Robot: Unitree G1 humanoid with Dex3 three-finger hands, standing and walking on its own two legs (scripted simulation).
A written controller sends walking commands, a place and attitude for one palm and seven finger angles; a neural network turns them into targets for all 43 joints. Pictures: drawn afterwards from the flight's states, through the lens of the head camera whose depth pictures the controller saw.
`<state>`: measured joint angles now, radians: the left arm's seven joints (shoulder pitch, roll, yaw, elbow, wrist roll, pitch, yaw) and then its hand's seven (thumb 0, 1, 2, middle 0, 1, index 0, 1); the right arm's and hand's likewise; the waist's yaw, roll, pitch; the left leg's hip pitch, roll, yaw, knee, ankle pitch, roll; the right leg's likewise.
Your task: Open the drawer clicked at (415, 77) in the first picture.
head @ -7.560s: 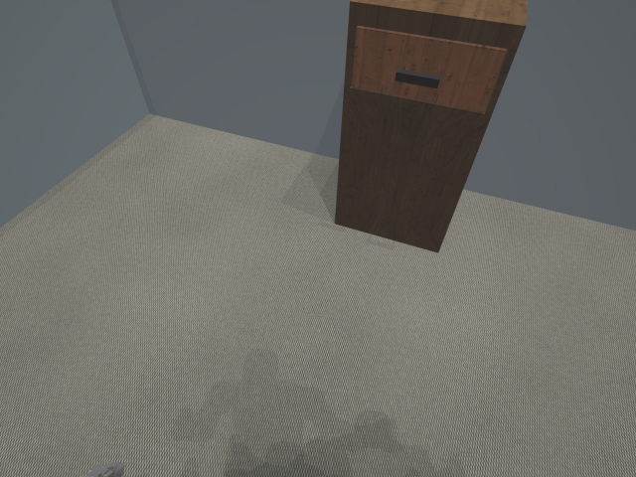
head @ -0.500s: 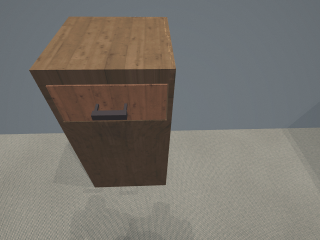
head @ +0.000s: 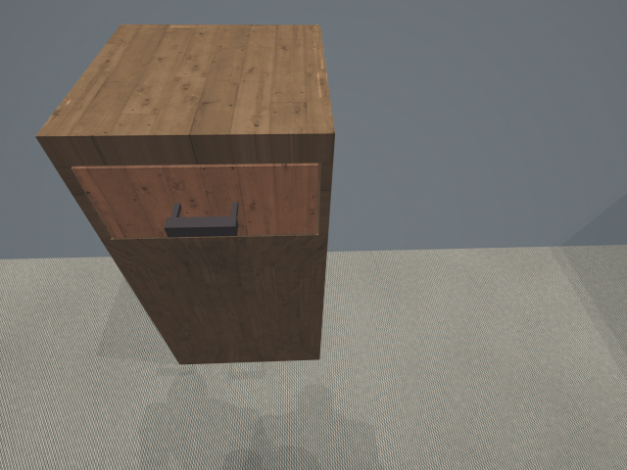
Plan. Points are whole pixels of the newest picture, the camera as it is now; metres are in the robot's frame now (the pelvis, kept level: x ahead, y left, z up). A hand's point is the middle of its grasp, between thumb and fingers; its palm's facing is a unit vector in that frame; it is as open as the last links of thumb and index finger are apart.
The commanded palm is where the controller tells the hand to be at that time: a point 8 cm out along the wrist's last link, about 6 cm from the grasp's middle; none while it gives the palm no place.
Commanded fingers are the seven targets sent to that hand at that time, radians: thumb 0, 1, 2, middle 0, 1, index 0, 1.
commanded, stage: come to a stop and stand still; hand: left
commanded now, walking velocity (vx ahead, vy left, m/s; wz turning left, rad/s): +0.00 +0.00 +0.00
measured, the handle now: (204, 217) +0.52 +0.24 -0.03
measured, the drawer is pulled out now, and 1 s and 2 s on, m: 0.00 0.00 0.00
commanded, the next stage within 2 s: look again from close up in 0.22 s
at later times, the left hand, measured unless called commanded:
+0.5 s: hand out of the picture -0.01 +0.14 -0.18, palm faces +0.06 -0.98 -0.17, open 7.4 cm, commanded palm none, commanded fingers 0.00 0.90 0.90 -0.20 -0.30 -0.20 -0.30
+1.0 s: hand out of the picture +0.04 +0.17 -0.13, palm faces -0.06 -0.89 -0.45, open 7.4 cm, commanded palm +0.10 +0.18 -0.05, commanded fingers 0.00 0.74 0.83 -0.21 -0.41 -0.21 -0.41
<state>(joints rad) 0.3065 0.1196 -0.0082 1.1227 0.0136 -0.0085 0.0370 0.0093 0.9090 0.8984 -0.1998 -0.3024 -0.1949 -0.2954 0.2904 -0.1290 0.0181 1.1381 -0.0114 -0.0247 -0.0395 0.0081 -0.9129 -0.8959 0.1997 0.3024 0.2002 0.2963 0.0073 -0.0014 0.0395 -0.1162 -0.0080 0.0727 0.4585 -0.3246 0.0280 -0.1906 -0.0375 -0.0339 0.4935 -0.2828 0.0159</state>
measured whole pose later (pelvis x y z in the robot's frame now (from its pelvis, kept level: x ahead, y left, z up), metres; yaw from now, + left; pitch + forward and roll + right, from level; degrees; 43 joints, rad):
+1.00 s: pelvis -0.01 -0.03 +0.00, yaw +0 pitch +1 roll +1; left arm 0.52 0.22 -0.09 0.42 0.16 0.12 0.18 0.07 0.95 0.89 -0.21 -0.32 -0.20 -0.31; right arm 0.37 -0.18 -0.01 0.96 0.05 -0.19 -0.10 0.03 -0.94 -0.90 0.20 0.30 0.20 0.30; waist 0.03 0.02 0.01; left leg -0.18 0.03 0.07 0.49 -0.32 -0.01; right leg -0.26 -0.01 -0.05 0.55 -0.30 -0.03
